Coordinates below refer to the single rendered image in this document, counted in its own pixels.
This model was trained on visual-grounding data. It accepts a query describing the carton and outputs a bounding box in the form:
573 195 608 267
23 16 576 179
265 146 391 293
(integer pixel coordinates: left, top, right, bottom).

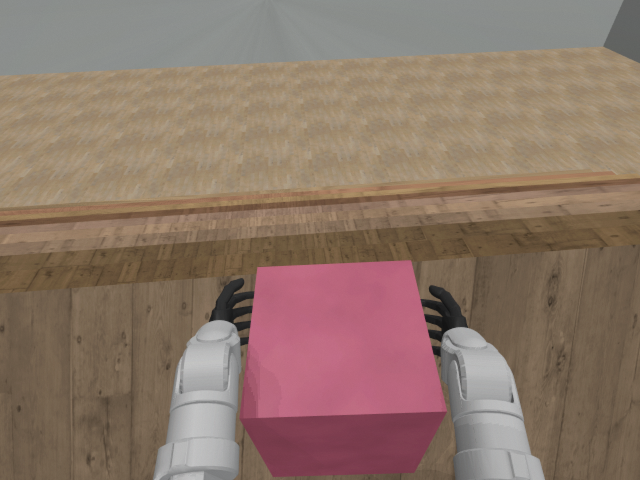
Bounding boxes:
239 260 447 477

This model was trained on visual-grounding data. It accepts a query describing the left robot forearm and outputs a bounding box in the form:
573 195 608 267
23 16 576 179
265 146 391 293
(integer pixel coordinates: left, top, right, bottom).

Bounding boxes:
153 320 241 480

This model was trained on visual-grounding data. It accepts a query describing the robot right hand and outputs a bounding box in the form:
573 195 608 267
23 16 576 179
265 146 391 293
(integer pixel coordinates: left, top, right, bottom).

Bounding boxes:
420 285 468 357

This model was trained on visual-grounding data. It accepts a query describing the right robot forearm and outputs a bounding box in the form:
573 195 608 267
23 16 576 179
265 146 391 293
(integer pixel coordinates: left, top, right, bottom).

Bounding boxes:
441 327 545 480

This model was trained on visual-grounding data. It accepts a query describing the robot left hand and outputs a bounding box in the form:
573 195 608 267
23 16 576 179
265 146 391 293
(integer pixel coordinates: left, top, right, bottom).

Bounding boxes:
209 278 255 346

